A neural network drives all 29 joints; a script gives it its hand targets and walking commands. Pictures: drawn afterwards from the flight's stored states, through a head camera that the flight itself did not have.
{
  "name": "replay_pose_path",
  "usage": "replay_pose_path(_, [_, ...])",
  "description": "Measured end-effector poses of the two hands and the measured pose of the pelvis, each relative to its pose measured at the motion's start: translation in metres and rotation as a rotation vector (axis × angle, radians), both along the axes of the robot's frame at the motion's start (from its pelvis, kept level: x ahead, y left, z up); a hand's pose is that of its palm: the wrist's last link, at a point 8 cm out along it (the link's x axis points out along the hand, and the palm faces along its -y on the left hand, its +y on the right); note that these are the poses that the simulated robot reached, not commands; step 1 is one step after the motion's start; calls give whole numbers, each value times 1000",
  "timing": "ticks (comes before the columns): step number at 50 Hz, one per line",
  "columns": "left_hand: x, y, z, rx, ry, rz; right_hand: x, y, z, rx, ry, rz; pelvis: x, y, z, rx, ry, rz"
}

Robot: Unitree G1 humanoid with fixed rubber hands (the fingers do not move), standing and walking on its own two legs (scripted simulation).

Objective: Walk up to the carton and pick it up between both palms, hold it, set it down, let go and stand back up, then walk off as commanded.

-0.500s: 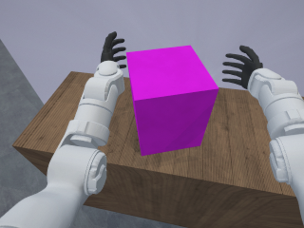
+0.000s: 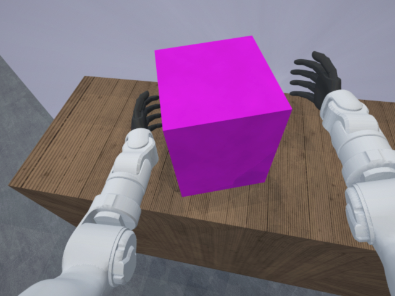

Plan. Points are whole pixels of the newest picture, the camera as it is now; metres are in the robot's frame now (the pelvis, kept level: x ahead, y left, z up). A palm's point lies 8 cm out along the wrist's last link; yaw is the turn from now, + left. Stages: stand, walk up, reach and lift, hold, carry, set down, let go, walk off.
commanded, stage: reach and lift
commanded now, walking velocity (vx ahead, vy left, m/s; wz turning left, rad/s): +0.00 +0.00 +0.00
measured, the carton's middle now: (214, 122) +0.47 +0.08 +0.06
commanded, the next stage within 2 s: none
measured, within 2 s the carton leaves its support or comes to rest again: neither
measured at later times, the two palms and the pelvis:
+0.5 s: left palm (152, 119) +0.42 +0.20 +0.11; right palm (302, 93) +0.52 -0.08 +0.12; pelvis +0.01 +0.00 +0.00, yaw +0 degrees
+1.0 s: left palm (153, 121) +0.41 +0.19 +0.11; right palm (302, 94) +0.51 -0.08 +0.13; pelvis +0.00 +0.00 +0.00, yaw +0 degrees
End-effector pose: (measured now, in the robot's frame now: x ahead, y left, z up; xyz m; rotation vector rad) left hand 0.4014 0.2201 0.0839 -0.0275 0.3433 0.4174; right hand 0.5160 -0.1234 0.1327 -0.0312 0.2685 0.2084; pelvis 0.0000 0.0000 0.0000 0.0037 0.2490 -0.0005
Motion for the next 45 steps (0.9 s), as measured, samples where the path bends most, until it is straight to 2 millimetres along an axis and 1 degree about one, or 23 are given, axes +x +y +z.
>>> replay_pose_path(7, [12,-6,11,5,-41,-7,7,8,-5,22,1,15,6,1,1,-2,21,1])
replay_pose_path(13, [18,-14,18,17,-57,-24,7,25,-6,32,-5,32,10,2,1,-3,29,2])
replay_pose_path(19, [18,-21,21,21,-66,-28,4,40,-9,18,-1,39,9,3,1,-5,30,3])
replay_pose_path(34, [10,-25,24,15,-75,-14,-3,39,-5,11,-9,2,2,4,1,-8,21,4])
replay_pose_path(45, [9,-26,23,8,-80,0,-4,40,-6,17,-5,-7,2,3,0,-8,20,4])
